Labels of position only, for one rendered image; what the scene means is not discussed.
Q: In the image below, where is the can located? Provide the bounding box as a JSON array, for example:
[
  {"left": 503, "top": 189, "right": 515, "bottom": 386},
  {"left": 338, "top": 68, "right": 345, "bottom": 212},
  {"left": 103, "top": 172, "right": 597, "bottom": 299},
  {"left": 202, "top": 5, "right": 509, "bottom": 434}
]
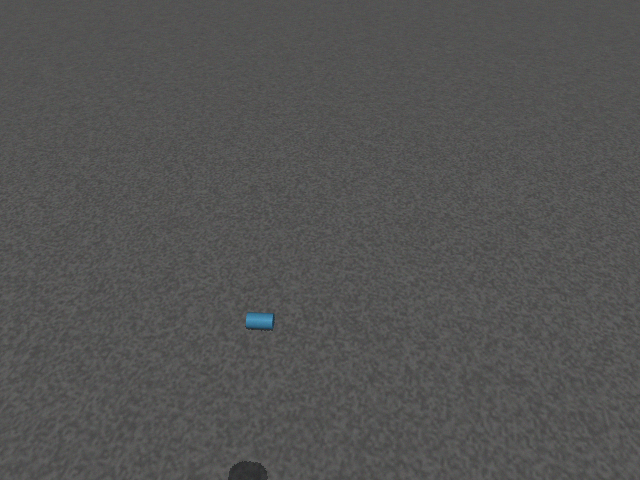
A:
[{"left": 246, "top": 312, "right": 275, "bottom": 329}]

